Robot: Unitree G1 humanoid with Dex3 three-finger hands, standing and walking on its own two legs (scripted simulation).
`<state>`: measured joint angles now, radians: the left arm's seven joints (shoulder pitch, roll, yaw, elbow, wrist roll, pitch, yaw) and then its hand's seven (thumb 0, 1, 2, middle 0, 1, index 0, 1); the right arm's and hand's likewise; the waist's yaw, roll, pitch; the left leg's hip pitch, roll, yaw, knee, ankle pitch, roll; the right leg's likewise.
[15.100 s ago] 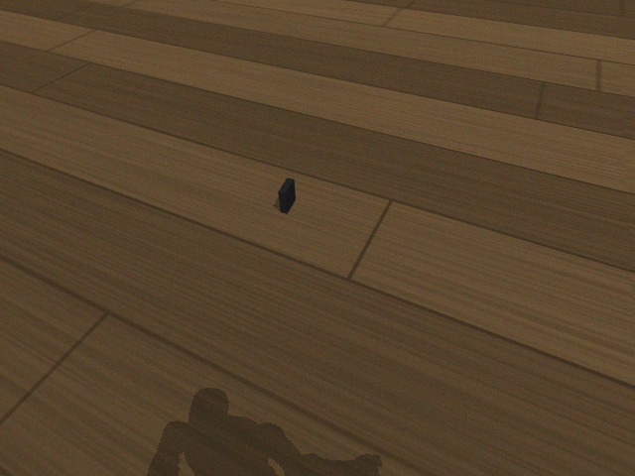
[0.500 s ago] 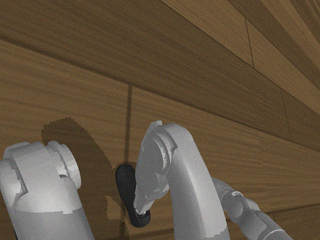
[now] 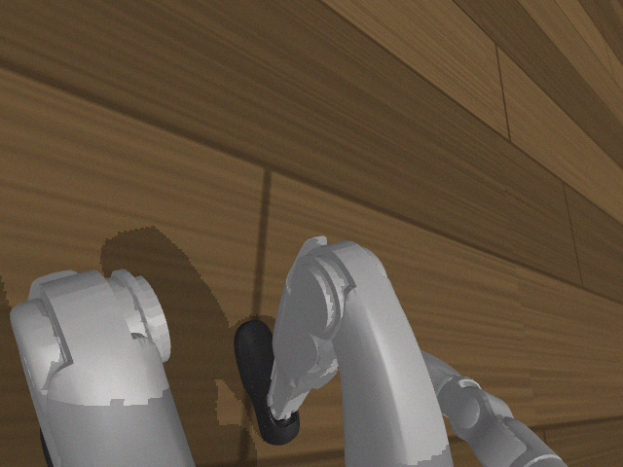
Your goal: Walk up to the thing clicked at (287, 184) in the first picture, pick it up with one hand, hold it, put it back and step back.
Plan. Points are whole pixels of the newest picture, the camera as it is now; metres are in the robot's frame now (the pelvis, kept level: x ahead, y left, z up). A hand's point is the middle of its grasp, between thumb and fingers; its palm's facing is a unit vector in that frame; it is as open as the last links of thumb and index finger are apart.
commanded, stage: settle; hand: left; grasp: from the side
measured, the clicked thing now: out of the picture +0.42 +0.30 -0.20
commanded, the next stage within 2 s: lift in 1.62 s
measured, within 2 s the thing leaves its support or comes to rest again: neither
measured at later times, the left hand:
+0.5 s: hand out of the picture +0.38 +0.34 -0.06, palm faces +0.44 -0.90 -0.03, open 8.2 cm
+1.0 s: hand out of the picture +0.39 +0.32 +0.01, palm faces +0.43 -0.90 -0.04, open 8.2 cm
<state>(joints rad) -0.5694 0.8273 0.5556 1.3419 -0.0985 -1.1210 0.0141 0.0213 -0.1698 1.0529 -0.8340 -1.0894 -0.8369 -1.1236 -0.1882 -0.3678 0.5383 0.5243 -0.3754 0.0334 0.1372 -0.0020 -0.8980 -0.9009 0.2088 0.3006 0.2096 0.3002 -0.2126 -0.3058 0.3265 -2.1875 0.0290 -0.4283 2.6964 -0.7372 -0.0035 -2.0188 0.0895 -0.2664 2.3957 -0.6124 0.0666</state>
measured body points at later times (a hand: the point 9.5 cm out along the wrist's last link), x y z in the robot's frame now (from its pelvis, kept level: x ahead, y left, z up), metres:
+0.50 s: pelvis +0.01 -0.01 +0.03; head +0.18 +0.16 +0.40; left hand +0.35 +0.39 -0.06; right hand +0.23 -0.23 -0.03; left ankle +0.08 +0.12 -0.25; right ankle +0.15 -0.13 -0.25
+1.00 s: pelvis +0.03 -0.03 +0.05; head +0.22 +0.08 +0.44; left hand +0.36 +0.37 +0.02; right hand +0.24 -0.25 -0.06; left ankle +0.08 +0.12 -0.25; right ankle +0.15 -0.13 -0.25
